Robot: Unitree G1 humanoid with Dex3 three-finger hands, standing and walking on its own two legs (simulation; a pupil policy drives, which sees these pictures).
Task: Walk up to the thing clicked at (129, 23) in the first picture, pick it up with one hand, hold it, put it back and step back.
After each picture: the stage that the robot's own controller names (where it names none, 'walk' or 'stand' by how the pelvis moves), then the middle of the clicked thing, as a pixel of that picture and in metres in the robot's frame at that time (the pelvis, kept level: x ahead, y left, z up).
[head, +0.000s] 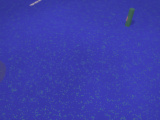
stand; (129, 17) +1.86 -0.65 -0.65
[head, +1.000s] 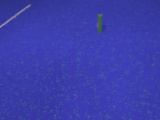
walk; (99, 23) +1.80 -0.12 -0.62
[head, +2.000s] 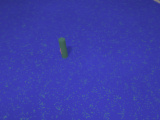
walk; (63, 48) +1.21 +0.25 -0.64
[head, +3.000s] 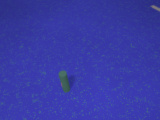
walk; (64, 82) +0.80 +0.23 -0.65
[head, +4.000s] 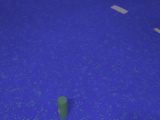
walk; (62, 108) +0.59 +0.14 -0.63
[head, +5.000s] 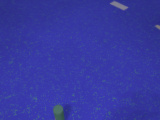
stand; (59, 116) +0.50 +0.17 -0.65
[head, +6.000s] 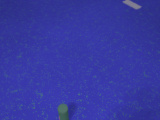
stand; (63, 115) +0.48 +0.14 -0.64
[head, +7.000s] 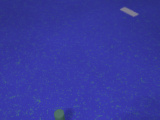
stand; out of the picture +0.49 +0.16 -0.66
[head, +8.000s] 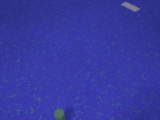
stand; (60, 119) +0.47 +0.16 -0.66
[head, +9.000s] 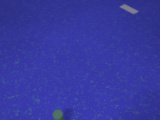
stand; out of the picture +0.47 +0.17 -0.66
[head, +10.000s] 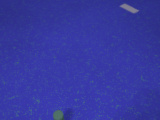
stand; out of the picture +0.47 +0.17 -0.66
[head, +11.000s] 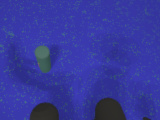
go down; (44, 60) +0.53 +0.15 -0.40
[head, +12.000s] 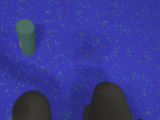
approach; (27, 40) +0.56 +0.17 -0.29
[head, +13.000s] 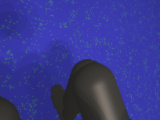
close in; out of the picture +0.55 +0.23 -0.18
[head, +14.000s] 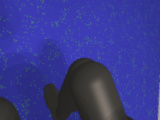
close; out of the picture +0.55 +0.24 -0.18
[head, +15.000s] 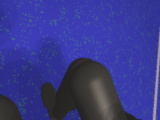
lift; out of the picture +0.51 +0.22 -0.19
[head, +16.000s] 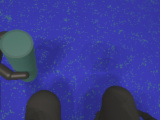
lift; (23, 61) +0.39 +0.19 -0.04
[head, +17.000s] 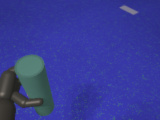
hold; (38, 90) +0.31 +0.14 +0.08
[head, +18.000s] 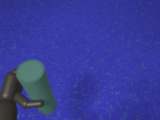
hold; (40, 91) +0.31 +0.14 +0.03
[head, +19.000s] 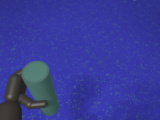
crouch; (44, 92) +0.31 +0.13 +0.02
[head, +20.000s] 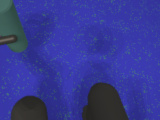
crouch; (9, 27) +0.51 +0.15 -0.04
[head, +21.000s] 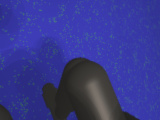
lower; out of the picture +0.50 +0.22 -0.19
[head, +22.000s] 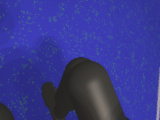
lower; out of the picture +0.51 +0.23 -0.19
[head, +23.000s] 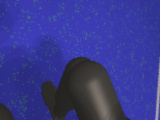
lower; out of the picture +0.51 +0.23 -0.19
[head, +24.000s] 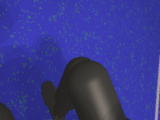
lower; out of the picture +0.51 +0.23 -0.19
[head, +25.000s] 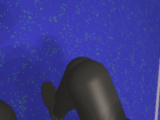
loosen; out of the picture +0.51 +0.21 -0.20
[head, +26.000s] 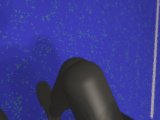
withdraw; out of the picture +0.50 +0.22 -0.20
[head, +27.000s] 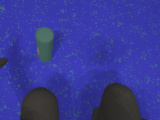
walk; (45, 47) +0.52 +0.14 -0.27
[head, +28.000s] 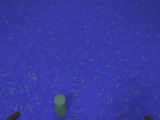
stand; (60, 106) +0.46 +0.11 -0.56
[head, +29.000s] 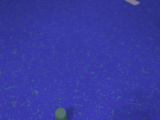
stand; (61, 119) +0.44 +0.11 -0.59
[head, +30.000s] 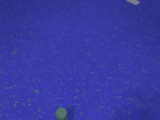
stand; (62, 119) +0.44 +0.11 -0.59
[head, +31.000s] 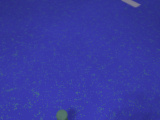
stand; out of the picture +0.44 +0.11 -0.59
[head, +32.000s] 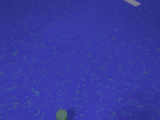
stand; out of the picture +0.43 +0.11 -0.59
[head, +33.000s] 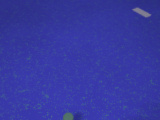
stand; out of the picture +0.45 +0.11 -0.65
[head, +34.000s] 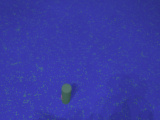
walk; (66, 94) +0.53 +0.05 -0.64
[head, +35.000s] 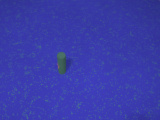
walk; (61, 63) +0.82 +0.16 -0.64
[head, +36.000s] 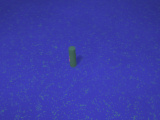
stand; (72, 57) +1.13 +0.16 -0.64
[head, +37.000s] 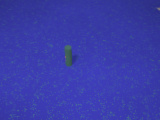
stand; (68, 56) +1.12 +0.14 -0.66
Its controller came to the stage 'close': yes
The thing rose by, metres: 0.68
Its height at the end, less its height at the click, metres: +0.00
